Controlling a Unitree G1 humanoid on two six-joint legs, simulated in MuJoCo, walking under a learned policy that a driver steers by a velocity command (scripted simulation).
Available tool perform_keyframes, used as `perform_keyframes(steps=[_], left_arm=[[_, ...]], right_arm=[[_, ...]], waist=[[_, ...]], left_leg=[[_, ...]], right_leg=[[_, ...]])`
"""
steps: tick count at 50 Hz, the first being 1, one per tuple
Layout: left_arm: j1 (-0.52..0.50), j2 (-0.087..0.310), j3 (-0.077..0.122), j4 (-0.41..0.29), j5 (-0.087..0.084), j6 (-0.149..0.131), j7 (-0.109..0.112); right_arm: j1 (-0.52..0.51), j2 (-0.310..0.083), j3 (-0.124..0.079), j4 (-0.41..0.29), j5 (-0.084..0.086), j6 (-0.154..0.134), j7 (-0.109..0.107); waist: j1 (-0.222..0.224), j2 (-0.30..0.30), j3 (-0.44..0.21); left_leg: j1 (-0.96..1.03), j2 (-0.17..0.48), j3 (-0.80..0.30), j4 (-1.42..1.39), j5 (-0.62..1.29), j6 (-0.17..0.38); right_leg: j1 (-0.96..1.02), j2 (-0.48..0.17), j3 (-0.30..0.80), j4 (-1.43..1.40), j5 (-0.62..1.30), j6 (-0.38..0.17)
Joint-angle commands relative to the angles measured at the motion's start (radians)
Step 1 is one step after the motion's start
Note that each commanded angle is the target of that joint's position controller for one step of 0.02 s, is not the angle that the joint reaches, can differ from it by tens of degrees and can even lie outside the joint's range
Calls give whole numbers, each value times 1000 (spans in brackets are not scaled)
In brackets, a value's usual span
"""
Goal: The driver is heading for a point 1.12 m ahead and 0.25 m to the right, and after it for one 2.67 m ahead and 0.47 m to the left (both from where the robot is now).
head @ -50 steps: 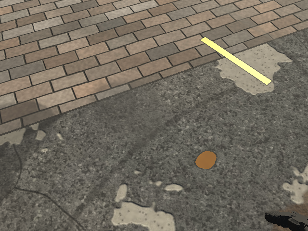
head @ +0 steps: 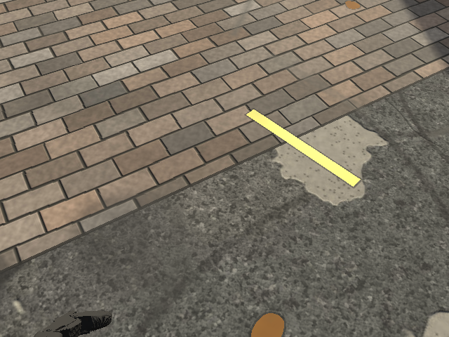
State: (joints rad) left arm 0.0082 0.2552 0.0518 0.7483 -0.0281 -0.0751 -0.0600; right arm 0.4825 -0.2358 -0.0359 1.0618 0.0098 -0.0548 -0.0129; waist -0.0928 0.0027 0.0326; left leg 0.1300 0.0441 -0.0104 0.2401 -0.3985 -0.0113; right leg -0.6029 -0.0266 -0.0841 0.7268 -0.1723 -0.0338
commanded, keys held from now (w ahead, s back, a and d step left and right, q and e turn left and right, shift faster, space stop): w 0.74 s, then w+e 0.26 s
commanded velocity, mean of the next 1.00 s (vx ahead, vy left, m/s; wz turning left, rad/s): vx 0.48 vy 0.00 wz -0.06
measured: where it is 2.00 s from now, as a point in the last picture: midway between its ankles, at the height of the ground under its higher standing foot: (246, 173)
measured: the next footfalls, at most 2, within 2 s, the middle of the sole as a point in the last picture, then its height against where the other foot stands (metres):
right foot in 0.10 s outside the picture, level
left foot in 0.66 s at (169, 332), level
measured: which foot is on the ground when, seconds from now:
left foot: down 0.00-0.10, up 0.12-0.64, down 0.66-1.00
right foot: up 0.00-0.08, down 0.10-0.66, up 0.68-1.00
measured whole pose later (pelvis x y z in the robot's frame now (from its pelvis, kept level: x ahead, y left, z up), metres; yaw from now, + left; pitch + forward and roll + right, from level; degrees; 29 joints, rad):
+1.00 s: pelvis +0.50 +0.04 +0.02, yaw -6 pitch +1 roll +2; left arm 0.15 0.28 0.07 0.87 -0.02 -0.05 -0.01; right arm 0.31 -0.24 -0.06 0.97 -0.02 -0.11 0.00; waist -0.05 -0.05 0.01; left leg -0.01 -0.05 0.15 0.20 -0.20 0.05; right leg -0.70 -0.10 0.09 0.81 0.03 -0.03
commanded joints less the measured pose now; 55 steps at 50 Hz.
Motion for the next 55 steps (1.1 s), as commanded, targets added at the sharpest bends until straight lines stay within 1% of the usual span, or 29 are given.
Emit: perform_keyframes(steps=[1, 3, 4, 5, 6, 7, 8, 9, 10, 12, 16, 18, 22, 27, 30, 31, 32, 33, 34, 35, 36, 37, 38, 40, 42, 44, 47, 50, 55], left_arm=[[-65, 85, 21, -85, 2, -1, 8], [98, 134, 52, -36, 1, 9, 27], [236, 158, 69, 10, -2, 17, 36], [400, 223, 88, 48, 6, 26, 51], [412, 268, 76, 60, 28, 17, 39], [353, 186, 56, 56, 19, 6, 32], [260, 149, 43, 47, 14, -5, 30], [192, 129, 35, 42, 17, -15, 25], [151, 112, 30, 42, 27, -23, 19], [130, 91, 24, 56, 34, -32, 19], [200, 128, 30, 98, 33, -38, 41], [241, 142, 33, 113, 31, -34, 54], [302, 159, 36, 136, 19, -24, 69], [381, 170, 43, 182, 9, -4, 71], [372, 187, 51, 187, 5, 11, 72], [349, 193, 52, 182, 5, 17, 72], [341, 172, 44, 178, 9, 23, 72], [353, 125, 23, 156, 25, 24, 73], [454, 0, -13, 138, 28, 1, 63], [399, 87, 4, 146, 5, -23, 62], [314, 148, 20, 119, -21, -40, 59], [266, 148, 18, 110, -20, -45, 63], [245, 141, 23, 112, -7, -41, 67], [277, 113, 28, 127, -5, -12, 66], [278, 81, 25, 127, -7, 11, 67], [236, 81, 29, 113, -3, 21, 69], [179, 74, 31, 93, 5, 17, 60], [74, 50, 19, 57, 10, 13, 43], [-50, 38, 8, -21, 7, 13, 10]], right_arm=[[-70, -207, -42, -60, 12, -28, -6], [-70, -205, -46, -52, 13, -21, -6], [-71, -199, -44, -55, 5, -17, -7], [-65, -150, -29, -80, -21, -16, -6], [66, 9, 10, -90, -3, -36, 2], [-34, -106, -19, -99, 25, -57, 12], [-127, -152, -34, -136, 46, -65, 15], [-160, -142, -33, -141, 39, -66, 8], [-155, -132, -40, -137, 22, -58, 0], [-106, -101, -43, -125, 15, -32, -4], [-229, -102, -50, -174, -1, -9, -12], [-297, -102, -52, -196, -8, -13, -8], [-427, -79, -41, -228, -3, -27, 7], [-544, -78, -27, -275, 10, -37, 34], [-513, -114, -34, -281, 15, -47, 47], [-447, -137, -46, -267, 15, -51, 48], [-299, -180, -70, -219, 13, -53, 43], [-103, -257, -96, -173, 1, -53, 34], [-14, -350, -118, -141, -6, -46, 36], [-25, -243, -87, -148, 0, -51, 40], [-113, -194, -70, -166, -1, -56, 39], [-192, -164, -59, -187, -6, -56, 37], [-248, -131, -50, -195, -12, -56, 37], [-280, -101, -41, -190, -24, -64, 37], [-260, -123, -48, -172, -25, -73, 32], [-239, -142, -54, -158, -29, -75, 21], [-239, -144, -52, -155, -28, -71, 7], [-214, -154, -51, -147, -22, -66, -4], [-136, -175, -60, -118, -7, -31, -9]], waist=[[89, 153, 54], [184, 144, -49], [245, 130, -119], [288, -21, -234], [186, -300, -400], [206, -194, -274], [177, -138, -109], [142, -49, -47], [107, -42, -20], [58, -83, -25], [65, -59, 35], [84, -44, 41], [129, -41, 45], [168, -48, 62], [135, -79, 41], [91, -92, 4], [22, -76, -86], [-43, 11, -247], [10, 293, -358], [-22, 223, -363], [-10, 177, -228], [18, 103, -164], [42, 68, -102], [87, 89, -70], [97, 74, -37], [92, 51, -7], [83, 53, 10], [46, 45, 41], [11, 31, 77]], left_leg=[[-167, 191, -58, -52, 753, 148], [-139, 179, -13, 168, 1007, 111], [-231, 153, -3, 343, 990, 89], [-457, 87, 22, 674, 625, 63], [-686, -93, -58, 1005, -152, 30], [-783, -48, -135, 1122, -151, 45], [-835, 6, -98, 1121, -57, 69], [-788, 56, -82, 1076, 34, 75], [-736, 86, -75, 1026, 89, 74], [-644, 115, -81, 961, 131, 70], [-766, 134, -65, 796, 244, 28], [-827, 131, -63, 687, 348, 7], [-797, 92, -22, 465, 493, -12], [-778, 60, -8, 312, 443, 2], [-698, 36, 6, 264, 328, 44], [-599, 8, 32, 242, 303, 64], [-403, -25, 57, 222, 296, 93], [-95, 112, -97, 251, 288, 156], [244, 338, -581, 145, 87, 318], [243, 342, -712, 42, -31, 313], [138, 312, -565, 37, 5, 265], [15, 275, -442, 23, 97, 240], [-101, 246, -350, -11, 175, 229], [-221, 208, -236, -70, 253, 208], [-263, 207, -155, -108, 334, 215], [-255, 206, -87, -127, 394, 213], [-242, 179, 23, -142, 441, 186], [-230, 168, 106, -161, 448, 164], [-22, 232, 162, -74, 594, 155]], right_leg=[[206, 47, -11, -101, 92, -33], [411, 80, -20, -152, 92, -78], [607, 68, -5, -156, 95, -101], [876, -131, 234, -149, 31, -152], [1020, -373, 773, -375, -212, -315], [884, -351, 845, -499, -359, -285], [722, -323, 687, -517, -349, -244], [579, -281, 563, -539, -237, -218], [476, -238, 461, -556, -146, -199], [380, -194, 358, -605, -101, -188], [357, -193, 291, -668, -79, -212], [400, -195, 270, -672, -45, -210], [441, -173, 186, -663, 20, -181], [572, -213, 160, -595, 59, -168], [637, -248, 176, -517, 153, -146], [639, -235, 161, -436, 304, -130], [609, -180, 114, -252, 454, -104], [436, -123, 61, 55, 321, -66], [13, 72, 42, 414, -221, 10], [-112, 57, 195, 556, -395, -2], [-187, 3, 199, 590, -321, -26], [-161, -54, 170, 555, -228, -33], [-125, -87, 166, 490, -162, -29], [-21, -120, 181, 425, -97, -23], [-29, -119, 194, 384, -58, -10], [-91, -106, 220, 309, 27, 3], [-103, -85, 206, 148, 194, 13], [-68, -76, 128, 1, 296, 9], [-145, -58, 67, -111, 195, -26]])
